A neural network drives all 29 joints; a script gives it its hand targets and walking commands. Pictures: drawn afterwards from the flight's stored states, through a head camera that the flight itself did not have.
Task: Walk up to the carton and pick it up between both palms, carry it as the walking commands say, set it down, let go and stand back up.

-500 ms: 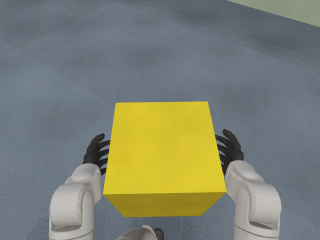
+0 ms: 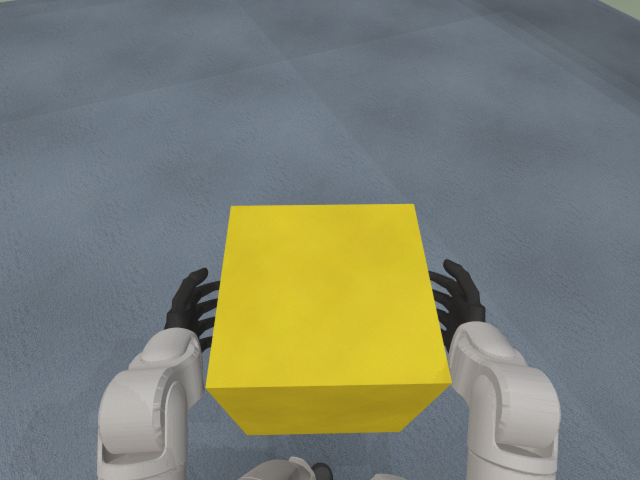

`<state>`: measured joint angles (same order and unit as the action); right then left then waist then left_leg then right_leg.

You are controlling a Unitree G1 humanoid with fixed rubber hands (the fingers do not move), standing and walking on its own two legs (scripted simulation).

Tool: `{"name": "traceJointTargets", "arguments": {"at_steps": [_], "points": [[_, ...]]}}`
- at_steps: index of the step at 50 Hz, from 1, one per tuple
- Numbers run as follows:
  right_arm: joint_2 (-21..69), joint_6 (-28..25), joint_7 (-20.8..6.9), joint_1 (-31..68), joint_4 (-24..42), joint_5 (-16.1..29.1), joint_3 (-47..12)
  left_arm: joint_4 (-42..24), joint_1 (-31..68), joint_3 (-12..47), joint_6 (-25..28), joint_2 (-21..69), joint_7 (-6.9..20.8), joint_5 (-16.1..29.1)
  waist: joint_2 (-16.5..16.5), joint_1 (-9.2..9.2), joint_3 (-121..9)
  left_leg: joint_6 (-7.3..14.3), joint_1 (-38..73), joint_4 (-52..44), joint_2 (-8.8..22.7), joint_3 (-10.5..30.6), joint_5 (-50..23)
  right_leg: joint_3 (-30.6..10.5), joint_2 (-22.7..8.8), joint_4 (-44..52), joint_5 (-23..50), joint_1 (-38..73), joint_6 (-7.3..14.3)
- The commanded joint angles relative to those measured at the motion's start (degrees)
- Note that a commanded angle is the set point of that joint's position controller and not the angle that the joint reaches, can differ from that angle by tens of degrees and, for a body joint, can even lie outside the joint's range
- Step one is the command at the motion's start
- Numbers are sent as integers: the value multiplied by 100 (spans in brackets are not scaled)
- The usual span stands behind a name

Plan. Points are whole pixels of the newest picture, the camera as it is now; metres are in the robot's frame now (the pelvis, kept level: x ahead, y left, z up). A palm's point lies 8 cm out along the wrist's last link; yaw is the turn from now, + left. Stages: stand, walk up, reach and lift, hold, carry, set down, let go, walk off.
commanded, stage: carry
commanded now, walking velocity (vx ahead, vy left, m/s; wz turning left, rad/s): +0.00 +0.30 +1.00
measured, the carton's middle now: (323, 329) +0.29 +0.01 +0.01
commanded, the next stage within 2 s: none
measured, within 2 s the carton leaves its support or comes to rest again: neither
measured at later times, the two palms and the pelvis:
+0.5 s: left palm out of the picture +0.08 +0.52 +0.08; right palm (73, 325) +0.24 +0.27 +0.08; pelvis -0.06 +0.26 +0.01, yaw +30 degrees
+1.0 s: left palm out of the picture -0.23 +0.78 +0.08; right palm out of the picture +0.04 +0.64 +0.09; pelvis -0.22 +0.48 +0.00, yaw +60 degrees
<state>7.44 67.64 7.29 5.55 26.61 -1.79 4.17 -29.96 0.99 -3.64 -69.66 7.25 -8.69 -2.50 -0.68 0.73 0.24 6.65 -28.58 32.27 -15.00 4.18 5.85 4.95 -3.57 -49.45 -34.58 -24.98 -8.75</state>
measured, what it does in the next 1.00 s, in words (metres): steps to the left, turning left: right foot, then left foot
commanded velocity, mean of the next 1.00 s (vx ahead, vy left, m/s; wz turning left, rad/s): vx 0.00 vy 0.30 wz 1.00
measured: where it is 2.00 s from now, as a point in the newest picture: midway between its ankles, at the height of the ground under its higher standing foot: outside the picture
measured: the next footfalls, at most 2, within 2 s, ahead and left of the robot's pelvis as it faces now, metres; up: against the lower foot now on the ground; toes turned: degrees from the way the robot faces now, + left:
right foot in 0.02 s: +0.04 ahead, -0.11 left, +0.00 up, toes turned -5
left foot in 0.22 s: +0.04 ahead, +0.28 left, +0.00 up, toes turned +14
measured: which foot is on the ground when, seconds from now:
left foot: down 0.00-0.02, up 0.04-0.20, down 0.22-0.48, up 0.50-0.64, down 0.66-0.92, up 0.94-1.00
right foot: up 0.00-0.00, down 0.02-0.22, up 0.24-0.48, down 0.50-0.66, up 0.68-0.90, down 0.92-1.00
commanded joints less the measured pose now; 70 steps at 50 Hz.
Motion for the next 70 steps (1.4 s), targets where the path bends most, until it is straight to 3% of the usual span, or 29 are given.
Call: {"name": "traceJointTargets", "arguments": {"at_steps": [1,2,3,6,10,11,13,21,24,25,26,27,32,33,35,42,44,45,46,47,49,53,54,56,62,66,67,68,70], "points": [[5269,-205,-809,1874,1007,1927,-3598,-1518,2928,3885,498,5062,836,2054,1093,64,-3409,-2497,424,-573,933,1092,-2930,-147,-682,3447,1349,4163,934],[5285,-173,-793,1978,1151,1993,-3775,-1450,3117,3804,559,5210,847,2019,-2287,48,-3519,-2288,-614,3213,226,-192,1899,-1935,-3374,3707,2496,4218,1860],[5177,-183,-817,2196,1397,2013,-3925,-1426,2799,3786,589,5082,874,1995,-2612,-163,-2661,-1591,-1537,4632,1448,200,2686,-2024,-4036,2663,5280,3042,2003],[4901,-63,-762,2083,1049,1991,-3841,-996,2809,3620,401,4774,812,1733,-923,-177,-2126,-1056,-2176,2957,1704,26,2762,-451,-3147,1647,7715,3807,1156],[4928,12,-761,2252,1131,2073,-3844,-1077,2401,3476,369,4599,662,1651,-1882,-152,-2689,-895,200,-109,807,-1422,1971,1055,-2244,366,8168,3174,493],[4754,13,-773,2053,1037,1994,-3765,-1149,2483,3522,367,4462,673,1679,-1379,-293,-2898,-745,1411,-315,623,-1264,1417,1191,-1944,-695,6984,2192,240],[4658,36,-816,2160,935,1992,-3831,-1081,2496,3537,308,4406,655,1470,1680,-285,-2277,137,3124,-79,2599,2454,-4938,667,-359,-3096,-1309,-2080,-199],[5349,-301,-968,1866,773,1960,-3543,-1640,3208,4371,584,5181,835,2171,1628,-104,-2615,-1416,2733,-1064,1569,2024,-4217,-117,27,-638,565,-298,215],[5325,-390,-861,1936,1091,2039,-3632,-1794,3009,4105,638,4974,837,2209,1007,144,-3150,-3305,802,-282,697,701,-4421,273,-267,3531,1399,3565,773],[5414,-304,-822,1667,917,2077,-3702,-1692,3044,3911,642,4987,826,2152,-1858,-24,-3614,-2678,91,2944,361,27,901,-1028,-2435,3763,3150,4294,1310],[5198,-298,-800,2045,1303,2081,-3956,-1568,2487,3766,682,4939,870,2008,-2504,-203,-3150,-1944,-924,4207,1163,278,2602,-2055,-3765,2710,5178,3472,1734],[5247,-290,-784,2060,1369,2144,-4002,-1804,2869,3760,649,4744,888,2025,-1998,-264,-2514,-1378,-1355,4338,1835,905,2946,-1512,-3805,1590,7934,3001,1634],[4863,-48,-725,2081,1110,1979,-3828,-1085,2306,3526,379,4633,694,1718,-1674,-210,-2775,-848,528,-229,891,-1152,2039,823,-2245,13,8559,2999,519],[4807,-40,-747,1805,947,1925,-3817,-1265,2303,3546,376,4463,682,1696,-993,-355,-2802,-670,1897,-234,644,-842,1420,792,-1878,-1230,6574,1499,334],[4634,-42,-824,1993,821,1928,-3824,-1138,2470,3508,358,4403,660,1507,1675,-209,-1959,-73,3008,-114,2762,2792,-5345,246,-252,-3038,-1417,-2291,-61],[5335,-323,-905,1661,731,1937,-3633,-1757,3216,4334,631,5060,833,2175,1424,-176,-2495,-1249,3119,-658,1618,1974,-5129,-115,17,-1026,572,-944,221],[5307,-361,-883,1616,791,1952,-3630,-1783,2963,4241,653,4996,830,2163,1895,-13,-2701,-2334,2534,-788,1327,1653,-6750,132,120,841,425,583,417],[5214,-401,-840,1660,960,1935,-3649,-1802,2882,4163,658,4896,826,2179,1645,166,-3078,-3140,1523,-390,894,945,-7297,358,187,2595,605,2540,646],[5247,-357,-818,1641,952,2015,-3681,-1803,3130,4024,656,4890,822,2155,-235,226,-3087,-3624,329,2398,224,41,-3169,-88,-1193,3779,2163,3727,1224],[5201,-321,-789,1825,1053,2095,-3822,-1543,2697,3753,681,4953,818,2003,-2667,17,-3697,-2379,-193,5563,828,431,2844,-1668,-3324,2980,3659,3532,1781],[5042,-290,-760,2088,1262,2121,-3863,-1402,2908,3521,616,4661,864,1851,-1552,-254,-2318,-1284,-986,5002,2264,1424,3591,-1540,-3731,1443,7537,2098,1619],[4664,-77,-727,1753,992,1877,-3688,-1132,2439,3458,367,4505,668,1717,-1622,-254,-2614,-798,425,388,1264,-1088,2207,655,-2233,370,7897,2657,742],[4673,-45,-743,1619,832,1841,-3669,-1170,2411,3460,347,4506,654,1683,-1186,-320,-2876,-767,1638,263,666,-1333,2035,744,-1964,-781,7123,1828,590],[4253,-37,-772,1904,763,1810,-3654,-884,2395,3385,289,4332,633,1424,1828,-231,-1756,-107,2695,-373,2638,2717,-2966,584,-359,-2844,-1323,-2329,9],[5175,-237,-901,1720,564,1858,-3468,-1396,3334,4146,533,5121,766,2084,1561,-214,-2303,-819,2774,-569,1942,2446,-3633,-363,-72,-2177,435,-1646,222],[5258,-373,-883,1698,768,1898,-3561,-1686,3105,4070,632,4978,814,2144,1590,74,-2654,-2885,1923,-851,1316,1292,-6500,340,197,1551,266,1305,571],[5239,-370,-857,1587,761,1908,-3542,-1711,3042,3926,654,4842,785,2099,1019,211,-2969,-3600,894,312,718,483,-6147,489,-97,3247,1023,3102,885],[5349,-395,-832,1661,952,2069,-3664,-1716,3192,3863,722,5045,798,2126,-1793,100,-3538,-2971,192,3836,542,11,515,-454,-2079,3412,3320,3839,1490],[5028,-344,-715,2175,1277,1989,-3727,-1530,2864,3547,631,4818,843,1958,-1676,-136,-2855,-1481,-1562,5344,1907,657,3422,-1525,-3574,1643,7110,3469,1882]]}}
